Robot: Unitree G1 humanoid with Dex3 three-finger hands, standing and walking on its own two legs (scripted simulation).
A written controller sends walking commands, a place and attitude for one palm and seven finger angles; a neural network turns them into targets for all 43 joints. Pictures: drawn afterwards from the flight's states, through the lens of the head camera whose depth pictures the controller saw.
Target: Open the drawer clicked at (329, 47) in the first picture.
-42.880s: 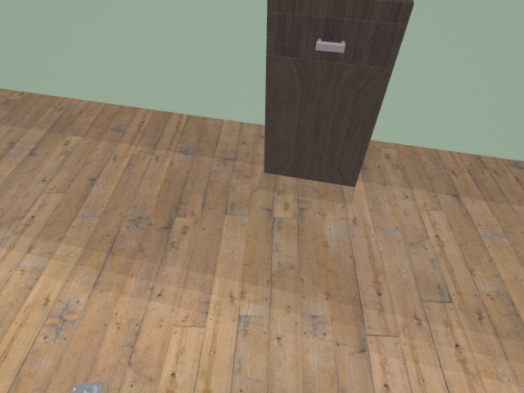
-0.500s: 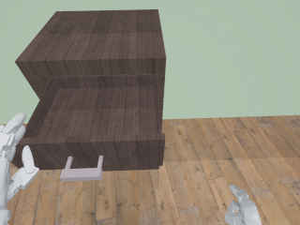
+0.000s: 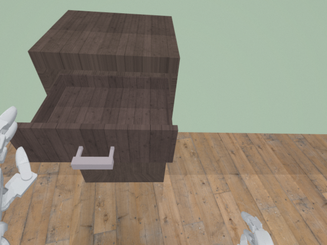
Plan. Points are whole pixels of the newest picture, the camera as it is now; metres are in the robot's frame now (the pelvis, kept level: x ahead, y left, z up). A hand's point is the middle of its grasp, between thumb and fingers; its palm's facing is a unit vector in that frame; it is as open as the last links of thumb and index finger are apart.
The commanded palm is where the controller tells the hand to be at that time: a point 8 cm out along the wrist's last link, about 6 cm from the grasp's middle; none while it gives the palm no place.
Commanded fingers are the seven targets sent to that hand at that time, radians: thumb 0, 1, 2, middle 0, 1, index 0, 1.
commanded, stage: step back with the hand held close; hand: left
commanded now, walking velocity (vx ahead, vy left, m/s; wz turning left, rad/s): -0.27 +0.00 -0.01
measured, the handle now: (94, 156) +0.35 +0.21 +0.00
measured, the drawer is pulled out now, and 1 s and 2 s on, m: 0.29 0.29 0.29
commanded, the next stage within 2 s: stop stepping back and stand still in 0.60 s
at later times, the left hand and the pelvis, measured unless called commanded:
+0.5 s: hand (6, 209) +0.13 +0.24 +0.18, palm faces +0.40 -0.83 -0.38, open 7.4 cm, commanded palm +0.07 +0.29 +0.19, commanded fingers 0.00 0.90 0.90 -0.20 -0.30 -0.20 -0.30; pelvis -0.07 +0.01 -0.02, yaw -2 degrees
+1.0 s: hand out of the picture +0.05 +0.23 +0.17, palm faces +0.30 -0.86 -0.41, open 7.4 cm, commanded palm -0.01 +0.28 +0.19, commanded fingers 0.00 0.90 0.90 -0.20 -0.30 -0.20 -0.30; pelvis -0.15 +0.00 +0.01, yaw -3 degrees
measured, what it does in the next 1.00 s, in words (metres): walks backwards: right foot, then left foot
